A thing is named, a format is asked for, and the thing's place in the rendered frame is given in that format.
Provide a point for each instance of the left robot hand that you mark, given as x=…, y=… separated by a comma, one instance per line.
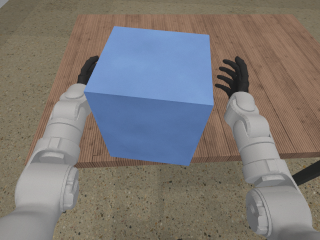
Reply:
x=87, y=70

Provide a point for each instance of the carton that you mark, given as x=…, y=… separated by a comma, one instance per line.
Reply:
x=151, y=94

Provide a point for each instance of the robot left upper arm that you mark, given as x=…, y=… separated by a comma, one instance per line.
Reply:
x=46, y=191

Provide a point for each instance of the right robot hand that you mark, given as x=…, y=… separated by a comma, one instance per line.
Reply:
x=239, y=81

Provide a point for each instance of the table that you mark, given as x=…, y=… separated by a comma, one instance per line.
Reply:
x=283, y=64

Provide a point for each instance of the right robot forearm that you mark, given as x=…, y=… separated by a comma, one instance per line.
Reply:
x=262, y=165

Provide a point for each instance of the left robot forearm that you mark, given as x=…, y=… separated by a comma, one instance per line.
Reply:
x=63, y=132

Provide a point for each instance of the robot right upper arm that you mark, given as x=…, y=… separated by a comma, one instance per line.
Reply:
x=279, y=213

